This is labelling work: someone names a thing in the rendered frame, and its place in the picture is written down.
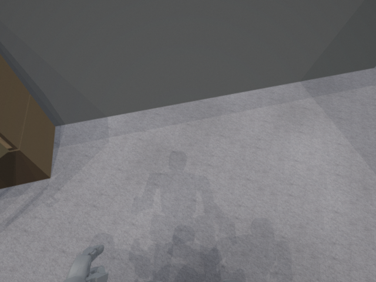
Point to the left robot hand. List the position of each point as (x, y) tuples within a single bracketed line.
[(81, 266)]

